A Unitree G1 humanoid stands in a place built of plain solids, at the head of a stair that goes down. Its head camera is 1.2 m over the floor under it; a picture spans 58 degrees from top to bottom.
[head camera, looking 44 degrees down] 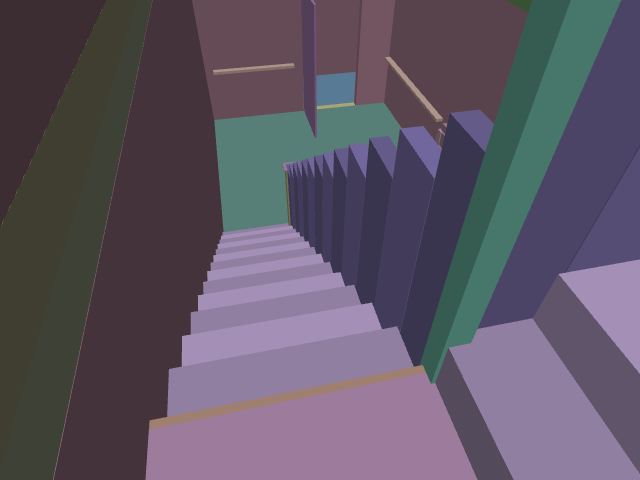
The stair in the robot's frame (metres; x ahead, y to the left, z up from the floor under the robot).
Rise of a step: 0.19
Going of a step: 0.27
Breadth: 0.85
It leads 12 degrees to the left of straight ahead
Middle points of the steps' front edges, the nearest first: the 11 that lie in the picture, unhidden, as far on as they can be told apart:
0.61 0.06 0.00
0.87 0.12 -0.19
1.14 0.18 -0.38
1.40 0.23 -0.57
1.67 0.29 -0.76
1.93 0.35 -0.95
2.19 0.41 -1.14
2.46 0.46 -1.33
2.72 0.52 -1.53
2.99 0.58 -1.72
3.25 0.63 -1.91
